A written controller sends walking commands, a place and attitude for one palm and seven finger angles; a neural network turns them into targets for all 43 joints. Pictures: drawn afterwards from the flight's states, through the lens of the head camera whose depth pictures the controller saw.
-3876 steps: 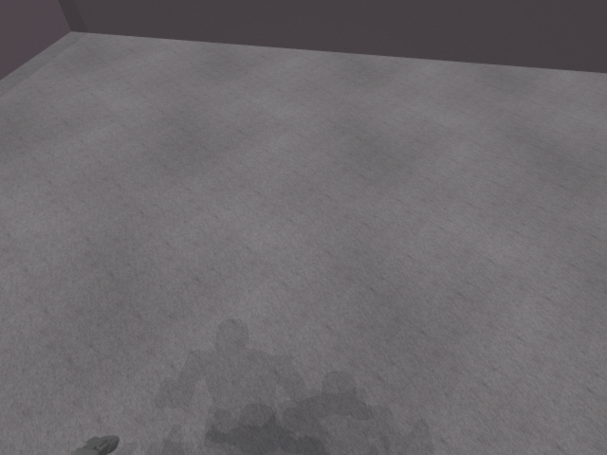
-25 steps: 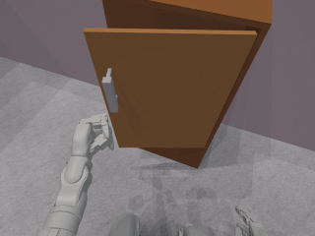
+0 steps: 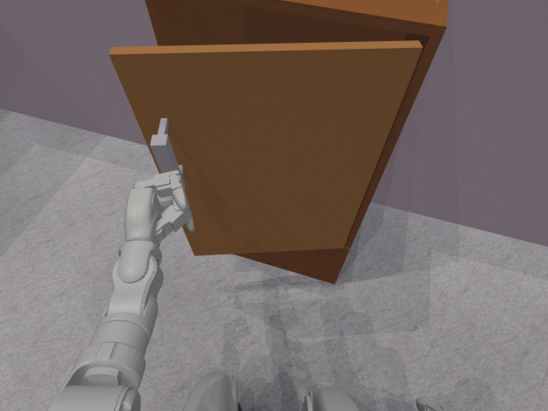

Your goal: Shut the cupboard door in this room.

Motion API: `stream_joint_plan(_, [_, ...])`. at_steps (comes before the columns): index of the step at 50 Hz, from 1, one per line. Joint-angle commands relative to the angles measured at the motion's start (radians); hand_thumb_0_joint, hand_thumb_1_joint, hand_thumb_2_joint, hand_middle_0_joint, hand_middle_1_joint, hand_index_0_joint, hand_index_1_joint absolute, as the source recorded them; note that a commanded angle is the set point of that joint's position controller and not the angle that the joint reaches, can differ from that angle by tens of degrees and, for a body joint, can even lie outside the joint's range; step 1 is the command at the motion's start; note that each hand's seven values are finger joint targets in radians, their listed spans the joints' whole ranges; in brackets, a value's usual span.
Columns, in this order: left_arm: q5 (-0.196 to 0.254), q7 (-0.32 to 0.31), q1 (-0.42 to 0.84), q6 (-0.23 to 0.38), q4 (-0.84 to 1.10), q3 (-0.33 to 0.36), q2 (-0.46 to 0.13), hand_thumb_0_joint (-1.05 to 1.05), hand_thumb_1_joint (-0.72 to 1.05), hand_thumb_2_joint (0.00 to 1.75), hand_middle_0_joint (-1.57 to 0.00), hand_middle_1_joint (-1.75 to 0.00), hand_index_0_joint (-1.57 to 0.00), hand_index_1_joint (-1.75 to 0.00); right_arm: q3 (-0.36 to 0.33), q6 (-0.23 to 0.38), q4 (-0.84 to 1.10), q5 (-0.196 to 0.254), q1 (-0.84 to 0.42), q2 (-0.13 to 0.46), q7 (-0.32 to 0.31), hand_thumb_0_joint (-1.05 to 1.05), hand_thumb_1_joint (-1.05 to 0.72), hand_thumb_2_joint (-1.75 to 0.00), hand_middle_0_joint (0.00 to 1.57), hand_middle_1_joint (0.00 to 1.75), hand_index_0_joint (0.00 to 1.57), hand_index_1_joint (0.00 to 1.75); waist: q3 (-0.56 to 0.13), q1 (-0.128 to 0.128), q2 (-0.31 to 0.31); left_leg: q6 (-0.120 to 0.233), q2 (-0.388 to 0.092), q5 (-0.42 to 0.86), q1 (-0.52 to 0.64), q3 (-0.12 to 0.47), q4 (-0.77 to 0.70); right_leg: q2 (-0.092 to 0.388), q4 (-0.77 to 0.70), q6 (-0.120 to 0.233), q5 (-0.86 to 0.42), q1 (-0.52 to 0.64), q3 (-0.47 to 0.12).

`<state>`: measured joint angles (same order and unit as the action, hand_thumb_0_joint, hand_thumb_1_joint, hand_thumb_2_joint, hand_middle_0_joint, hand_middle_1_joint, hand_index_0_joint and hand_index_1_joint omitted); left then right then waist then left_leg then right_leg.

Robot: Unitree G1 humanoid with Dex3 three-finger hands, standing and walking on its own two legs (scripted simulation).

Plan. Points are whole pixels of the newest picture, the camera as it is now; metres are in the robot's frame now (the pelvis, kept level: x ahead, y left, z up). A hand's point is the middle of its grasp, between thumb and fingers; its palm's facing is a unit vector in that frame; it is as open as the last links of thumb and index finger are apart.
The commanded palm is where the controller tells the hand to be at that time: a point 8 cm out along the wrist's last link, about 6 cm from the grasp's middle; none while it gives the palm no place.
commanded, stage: bring the fist close to the handle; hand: left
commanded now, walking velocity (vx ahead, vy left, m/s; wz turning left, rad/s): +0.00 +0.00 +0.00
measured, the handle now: (171, 158) +0.50 +0.18 +0.05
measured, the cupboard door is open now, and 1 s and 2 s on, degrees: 21 13 1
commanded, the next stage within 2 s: push the door shut along its arc in 0.14 s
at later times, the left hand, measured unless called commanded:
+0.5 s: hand (184, 196) +0.42 +0.14 +0.06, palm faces -0.01 -1.00 -0.04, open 3.1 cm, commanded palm +0.41 +0.18 +0.05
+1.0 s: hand (205, 165) +0.48 +0.12 +0.06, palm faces -0.15 -0.99 -0.04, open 3.1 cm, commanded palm +0.48 +0.16 +0.05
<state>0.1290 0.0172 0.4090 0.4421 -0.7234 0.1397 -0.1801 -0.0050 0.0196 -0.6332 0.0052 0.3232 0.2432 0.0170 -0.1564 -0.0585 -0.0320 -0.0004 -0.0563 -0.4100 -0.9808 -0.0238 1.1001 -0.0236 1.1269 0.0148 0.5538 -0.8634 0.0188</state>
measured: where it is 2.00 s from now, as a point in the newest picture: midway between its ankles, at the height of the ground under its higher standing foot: outside the picture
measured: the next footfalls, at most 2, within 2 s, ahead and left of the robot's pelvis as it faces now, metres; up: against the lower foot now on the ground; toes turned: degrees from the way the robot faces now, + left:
none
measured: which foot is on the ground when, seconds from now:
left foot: down 0.00-1.00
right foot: down 0.00-1.00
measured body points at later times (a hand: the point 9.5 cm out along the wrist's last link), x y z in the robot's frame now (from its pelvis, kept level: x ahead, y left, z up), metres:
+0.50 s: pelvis +0.00 +0.00 -0.01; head +0.08 +0.00 +0.44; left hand +0.41 +0.20 +0.06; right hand +0.10 -0.26 -0.12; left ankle +0.06 +0.12 -0.65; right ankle +0.00 -0.11 -0.65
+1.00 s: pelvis -0.01 +0.01 -0.02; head +0.10 +0.01 +0.41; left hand +0.48 +0.17 +0.06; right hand +0.01 -0.26 -0.14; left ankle +0.06 +0.12 -0.65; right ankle +0.00 -0.11 -0.65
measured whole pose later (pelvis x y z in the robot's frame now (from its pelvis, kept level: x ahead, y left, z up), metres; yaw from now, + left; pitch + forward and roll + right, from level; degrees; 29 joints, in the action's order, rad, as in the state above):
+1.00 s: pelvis -0.01 +0.01 -0.02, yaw +0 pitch +22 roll -2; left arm 0.10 0.20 0.90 0.44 -1.17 0.21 -0.34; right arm 0.00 0.03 -0.69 0.00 0.36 0.27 0.02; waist -0.15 -0.14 -0.05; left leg 0.01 -0.06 -0.42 -1.17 0.00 1.21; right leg -0.03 1.22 0.01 0.56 -1.04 0.04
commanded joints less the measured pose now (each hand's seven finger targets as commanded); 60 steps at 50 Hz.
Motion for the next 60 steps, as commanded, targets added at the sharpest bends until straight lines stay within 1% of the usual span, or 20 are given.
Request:
stream_joint_plan(1, [0.004, -0.004, 0.395, 0.107, 0.231, 0.011, -0.116, 0.00, 0.90, 0.90, -1.30, -1.50, -1.30, -1.50, -0.056, 0.041, 0.105, 0.001, -0.003, 0.133, -0.017, 0.00, -0.90, -0.90, 0.20, 0.30, 0.20, 0.30, -0.322, -0.020, 0.012, 0.029, 0.037, 0.119, 0.330, 0.032, -0.101, -0.005, -0.199, -0.005, -0.277, 0.044, -0.019])
stream_joint_plan(4, [0.006, 0.000, 0.395, 0.113, 0.200, 0.041, -0.154, 0.00, 0.90, 0.90, -1.30, -1.50, -1.30, -1.50, -0.060, 0.048, 0.091, -0.001, 0.008, 0.145, -0.021, 0.00, -0.90, -0.90, 0.20, 0.30, 0.20, 0.30, -0.345, -0.016, 0.022, 0.029, 0.035, 0.124, 0.335, 0.038, -0.093, -0.009, -0.193, -0.004, -0.280, 0.042, -0.019])
stream_joint_plan(12, [0.017, 0.023, 0.377, 0.089, 0.135, 0.041, -0.139, 0.00, 0.90, 0.90, -1.30, -1.50, -1.30, -1.50, -0.055, 0.043, 0.096, 0.004, 0.004, 0.138, -0.019, 0.00, -0.90, -0.90, 0.20, 0.30, 0.20, 0.30, -0.337, -0.006, 0.039, 0.029, 0.039, 0.139, 0.313, 0.033, -0.095, -0.005, -0.193, -0.007, -0.309, 0.062, -0.021])
stream_joint_plan(14, [0.012, 0.030, 0.402, 0.093, 0.138, 0.073, -0.189, 0.00, 0.90, 0.90, -1.30, -1.50, -1.30, -1.50, -0.056, 0.041, 0.095, 0.003, 0.009, 0.146, -0.022, 0.00, -0.90, -0.90, 0.20, 0.30, 0.20, 0.30, -0.349, -0.008, 0.033, 0.032, 0.038, 0.148, 0.310, 0.033, -0.085, -0.006, -0.186, -0.006, -0.323, 0.064, -0.027])
stream_joint_plan(18, [0.007, 0.060, 0.517, 0.110, 0.108, 0.060, -0.200, 0.00, 0.90, 0.90, -1.30, -1.50, -1.30, -1.50, -0.056, 0.040, 0.080, 0.006, 0.011, 0.144, -0.027, 0.00, -0.90, -0.90, 0.20, 0.30, 0.20, 0.30, -0.344, -0.032, 0.023, 0.031, 0.036, 0.146, 0.315, 0.040, -0.073, -0.004, -0.177, -0.006, -0.324, 0.037, -0.029])
stream_joint_plan(20, [0.009, 0.078, 0.550, 0.113, 0.112, 0.039, -0.180, 0.00, 0.90, 0.90, -1.30, -1.50, -1.30, -1.50, -0.058, 0.044, 0.075, 0.007, 0.017, 0.144, -0.026, 0.00, -0.90, -0.90, 0.20, 0.30, 0.20, 0.30, -0.380, -0.036, -0.028, 0.027, 0.034, 0.174, 0.368, 0.047, -0.068, -0.005, -0.165, 0.000, -0.336, 0.010, -0.019])
stream_joint_plan(23, [0.016, 0.101, 0.572, 0.097, 0.031, 0.021, -0.164, 0.00, 0.90, 0.90, -1.30, -1.50, -1.30, -1.50, -0.056, 0.043, 0.067, 0.011, 0.026, 0.149, -0.024, 0.00, -0.90, -0.90, 0.20, 0.30, 0.20, 0.30, -0.338, -0.048, -0.003, 0.026, 0.032, 0.147, 0.349, 0.056, -0.072, -0.009, -0.175, 0.002, -0.297, -0.022, -0.012])
stream_joint_plan(24, [0.016, 0.104, 0.597, 0.092, 0.010, 0.043, -0.189, 0.00, 0.90, 0.90, -1.30, -1.50, -1.30, -1.50, -0.056, 0.041, 0.061, 0.009, 0.037, 0.155, -0.025, 0.00, -0.90, -0.90, 0.20, 0.30, 0.20, 0.30, -0.341, -0.048, -0.017, 0.027, 0.032, 0.149, 0.351, 0.061, -0.069, -0.011, -0.168, 0.004, -0.293, -0.035, -0.009])
stream_joint_plan(27, [0.012, 0.116, 0.643, 0.085, -0.036, 0.029, -0.169, 0.00, 0.90, 0.90, -1.30, -1.50, -1.30, -1.50, -0.057, 0.037, 0.064, 0.009, 0.045, 0.155, -0.021, 0.00, -0.90, -0.90, 0.20, 0.30, 0.20, 0.30, -0.352, -0.054, 0.005, 0.025, 0.031, 0.140, 0.350, 0.069, -0.069, -0.010, -0.164, 0.004, -0.271, -0.053, -0.003])
stream_joint_plan(29, [0.007, 0.116, 0.678, 0.086, -0.060, 0.063, -0.211, 0.00, 0.90, 0.90, -1.30, -1.50, -1.30, -1.50, -0.058, 0.034, 0.061, 0.005, 0.058, 0.162, -0.021, 0.00, -0.90, -0.90, 0.20, 0.30, 0.20, 0.30, -0.364, -0.054, -0.015, 0.028, 0.030, 0.152, 0.350, 0.072, -0.059, -0.012, -0.154, 0.006, -0.274, -0.066, -0.005])
stream_joint_plan(31, [0.001, 0.125, 0.756, 0.095, -0.064, 0.038, -0.197, 0.00, 0.90, 0.90, -1.30, -1.50, -1.30, -1.50, -0.058, 0.033, 0.053, 0.005, 0.063, 0.159, -0.019, 0.00, -0.90, -0.90, 0.20, 0.30, 0.20, 0.30, -0.373, -0.076, -0.015, 0.028, 0.029, 0.140, 0.350, 0.079, -0.054, -0.010, -0.149, 0.005, -0.257, -0.086, -0.003])
stream_joint_plan(36, [-0.003, 0.149, 0.848, 0.100, -0.116, 0.067, -0.253, 0.00, 0.90, 0.90, -1.30, -1.50, -1.30, -1.50, -0.058, 0.032, 0.039, 0.003, 0.089, 0.171, -0.018, 0.00, -0.90, -0.90, 0.20, 0.30, 0.20, 0.30, -0.415, -0.087, -0.035, 0.029, 0.026, 0.139, 0.349, 0.089, -0.036, -0.013, -0.134, 0.010, -0.236, -0.111, -0.006])
stream_joint_plan(45, [-0.011, 0.184, 0.960, 0.076, -0.199, 0.071, -0.276, 0.00, 0.90, 0.90, -1.30, -1.50, -1.30, -1.50, -0.061, 0.038, 0.023, -0.002, 0.142, 0.186, -0.011, 0.00, -0.90, -0.90, 0.20, 0.30, 0.20, 0.30, -0.443, -0.121, -0.058, 0.032, 0.018, 0.140, 0.352, 0.112, -0.020, -0.020, -0.116, 0.014, -0.203, -0.185, 0.003])
stream_joint_plan(46, [-0.011, 0.187, 0.971, 0.071, -0.203, 0.076, -0.285, 0.00, 0.90, 0.90, -1.30, -1.50, -1.30, -1.50, -0.059, 0.037, 0.021, -0.002, 0.147, 0.186, -0.008, 0.00, -0.90, -0.90, 0.20, 0.30, 0.20, 0.30, -0.449, -0.121, -0.074, 0.033, 0.018, 0.142, 0.345, 0.110, -0.015, -0.020, -0.112, 0.014, -0.204, -0.186, 0.003])
stream_joint_plan(48, [-0.018, 0.189, 0.989, 0.055, -0.249, 0.109, -0.336, 0.00, 0.90, 0.90, -1.30, -1.50, -1.30, -1.50, -0.057, 0.034, 0.015, -0.001, 0.158, 0.192, -0.008, 0.00, -0.90, -0.90, 0.20, 0.30, 0.20, 0.30, -0.416, -0.134, -0.027, 0.039, 0.018, 0.114, 0.282, 0.103, -0.003, -0.023, -0.119, 0.010, -0.190, -0.174, -0.005])
stream_joint_plan(51, [-0.030, 0.195, 1.036, 0.051, -0.257, 0.150, -0.402, 0.00, 0.90, 0.90, -1.30, -1.50, -1.30, -1.50, -0.051, 0.034, 0.018, -0.004, 0.172, 0.195, -0.007, 0.00, -0.90, -0.90, 0.20, 0.30, 0.20, 0.30, -0.449, -0.130, -0.071, 0.040, 0.017, 0.131, 0.262, 0.100, 0.016, -0.025, -0.101, 0.013, -0.199, -0.173, -0.012])
stream_joint_plan(53, [-0.036, 0.206, 1.034, 0.049, -0.252, 0.141, -0.395, 0.00, 0.90, 0.90, -1.30, -1.50, -1.30, -1.50, -0.053, 0.033, 0.023, -0.005, 0.179, 0.192, -0.002, 0.00, -0.90, -0.90, 0.20, 0.30, 0.20, 0.30, -0.470, -0.130, -0.092, 0.038, 0.015, 0.153, 0.274, 0.099, 0.024, -0.026, -0.093, 0.014, -0.215, -0.179, -0.011])
stream_joint_plan(55, [-0.039, 0.216, 1.087, 0.047, -0.257, 0.122, -0.383, 0.00, 0.90, 0.90, -1.30, -1.50, -1.30, -1.50, -0.054, 0.035, 0.017, -0.006, 0.187, 0.195, 0.001, 0.00, -0.90, -0.90, 0.20, 0.30, 0.20, 0.30, -0.472, -0.156, -0.087, 0.041, 0.012, 0.152, 0.281, 0.107, 0.035, -0.029, -0.089, 0.012, -0.211, -0.212, -0.008])
stream_joint_plan(58, [-0.043, 0.231, 1.123, 0.022, -0.295, 0.140, -0.428, 0.00, 0.90, 0.90, -1.30, -1.50, -1.30, -1.50, -0.048, 0.034, 0.017, -0.002, 0.200, 0.200, 0.000, 0.00, -0.90, -0.90, 0.20, 0.30, 0.20, 0.30, -0.453, -0.167, -0.068, 0.047, 0.012, 0.126, 0.216, 0.098, 0.052, -0.033, -0.093, 0.011, -0.198, -0.195, -0.020])
stream_joint_plan(60, [-0.043, 0.246, 1.158, 0.014, -0.286, 0.137, -0.431, 0.00, 0.90, 0.90, -1.30, -1.50, -1.30, -1.50, -0.049, 0.037, 0.011, -0.003, 0.210, 0.204, -0.001, 0.00, -0.90, -0.90, 0.20, 0.30, 0.20, 0.30, -0.491, -0.175, -0.103, 0.047, 0.010, 0.154, 0.246, 0.103, 0.064, -0.033, -0.081, 0.013, -0.214, -0.219, -0.016])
